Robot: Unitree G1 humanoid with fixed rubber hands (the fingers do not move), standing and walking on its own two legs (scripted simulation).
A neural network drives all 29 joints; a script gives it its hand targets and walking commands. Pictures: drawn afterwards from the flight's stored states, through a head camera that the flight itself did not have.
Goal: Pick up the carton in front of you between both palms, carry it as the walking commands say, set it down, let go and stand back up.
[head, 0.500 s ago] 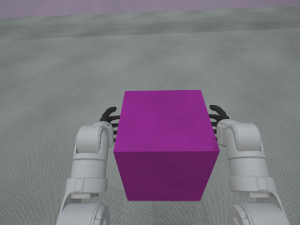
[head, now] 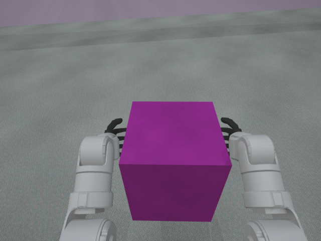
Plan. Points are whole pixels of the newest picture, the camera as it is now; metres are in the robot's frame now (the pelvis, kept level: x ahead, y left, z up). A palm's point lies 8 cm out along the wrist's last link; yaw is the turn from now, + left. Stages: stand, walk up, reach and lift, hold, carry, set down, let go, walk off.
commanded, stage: carry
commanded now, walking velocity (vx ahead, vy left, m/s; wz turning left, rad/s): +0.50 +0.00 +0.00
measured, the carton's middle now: (171, 161) +0.34 -0.01 +0.04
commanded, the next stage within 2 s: none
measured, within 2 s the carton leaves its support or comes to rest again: neither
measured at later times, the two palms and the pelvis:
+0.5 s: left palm (128, 112) +0.49 +0.12 +0.09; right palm (222, 103) +0.52 -0.18 +0.08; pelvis +0.21 -0.05 +0.02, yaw +4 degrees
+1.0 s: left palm (119, 73) +0.74 +0.17 +0.09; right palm (194, 68) +0.74 -0.13 +0.09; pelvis +0.48 +0.02 +0.02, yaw +0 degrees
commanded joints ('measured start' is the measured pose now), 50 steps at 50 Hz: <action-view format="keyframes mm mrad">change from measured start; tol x16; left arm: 1 -751 -1108 -593 -161 -394 -39 -215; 17 -510 -1105 -616 -202 -338 17 -258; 33 -20 -1033 -773 -604 -347 10 -317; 50 -60 -1103 -821 -538 -333 -7 -304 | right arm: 1 -881 1115 610 -279 482 -23 243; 17 -531 1138 612 -252 346 48 272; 31 -57 1088 777 -634 304 4 262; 50 -55 1088 770 -569 355 13 320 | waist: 1 -2 52 -248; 13 9 156 -244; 17 63 -258 -424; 38 63 -177 -112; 42 19 308 -273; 46 33 41 -216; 50 34 97 -202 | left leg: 1 411 319 -433 -286 335 125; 14 348 198 -29 -75 860 -19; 15 226 175 -7 61 744 -53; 17 -303 3 -23 455 -74 -106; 19 -416 79 -111 592 -88 -72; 36 -256 83 77 -82 275 -98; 40 170 41 142 -173 188 -62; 42 544 448 -554 -344 25 120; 43 511 468 -610 -381 108 146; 50 251 333 -152 -481 101 39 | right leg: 1 -312 -59 10 6 112 16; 11 -101 -12 -96 -484 431 31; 14 218 45 -168 -677 480 6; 15 436 -7 -122 -676 473 -5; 17 820 -458 575 -754 339 -170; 22 566 -334 274 -822 501 -112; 36 551 -252 -1 -812 685 -75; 40 345 -190 -103 -489 705 -9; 43 -255 -40 3 131 42 49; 50 -144 -148 -8 -91 331 54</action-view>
